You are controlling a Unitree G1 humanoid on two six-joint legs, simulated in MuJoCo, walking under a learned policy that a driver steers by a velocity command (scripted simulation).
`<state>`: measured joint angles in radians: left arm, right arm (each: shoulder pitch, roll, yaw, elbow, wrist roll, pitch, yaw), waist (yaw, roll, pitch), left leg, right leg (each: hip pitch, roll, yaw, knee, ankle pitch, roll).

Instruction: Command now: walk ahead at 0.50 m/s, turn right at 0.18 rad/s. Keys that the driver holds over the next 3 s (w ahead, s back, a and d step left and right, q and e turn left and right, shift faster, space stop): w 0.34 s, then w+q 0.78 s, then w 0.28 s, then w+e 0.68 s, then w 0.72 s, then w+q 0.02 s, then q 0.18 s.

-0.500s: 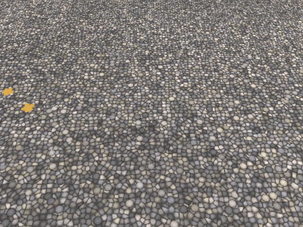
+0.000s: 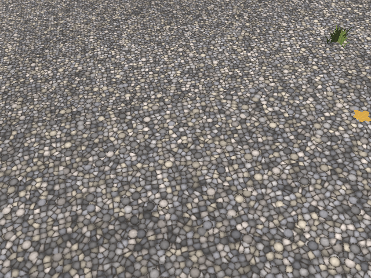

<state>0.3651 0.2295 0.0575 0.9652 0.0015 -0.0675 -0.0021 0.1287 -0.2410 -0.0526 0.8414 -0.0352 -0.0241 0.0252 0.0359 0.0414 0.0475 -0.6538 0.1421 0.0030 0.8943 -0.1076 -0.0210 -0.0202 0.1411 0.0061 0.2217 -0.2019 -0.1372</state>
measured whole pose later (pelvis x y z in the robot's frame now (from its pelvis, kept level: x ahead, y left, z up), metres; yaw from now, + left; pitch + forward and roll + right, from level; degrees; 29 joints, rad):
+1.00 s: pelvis +0.54 +0.02 +0.00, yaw +17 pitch +1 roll -1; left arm 0.30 0.24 0.04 0.88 0.02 -0.10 0.01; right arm 0.22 -0.30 -0.08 0.83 -0.03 0.00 0.05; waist 0.01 0.06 0.02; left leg -0.60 0.05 -0.01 1.10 -0.22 0.04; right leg -0.13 0.01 -0.16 0.30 -0.19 -0.04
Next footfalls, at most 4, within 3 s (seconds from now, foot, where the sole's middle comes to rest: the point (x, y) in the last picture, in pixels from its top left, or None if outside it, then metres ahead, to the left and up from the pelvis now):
0.24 left None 0.31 0.12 -0.78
0.74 right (227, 248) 0.59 -0.07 -0.78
1.28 left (152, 204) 0.76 0.23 -0.78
1.84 right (164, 140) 1.10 0.20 -0.78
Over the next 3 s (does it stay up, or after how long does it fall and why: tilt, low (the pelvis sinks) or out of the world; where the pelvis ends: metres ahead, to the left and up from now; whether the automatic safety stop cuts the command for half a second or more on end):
stays up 1.57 0.29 -0.18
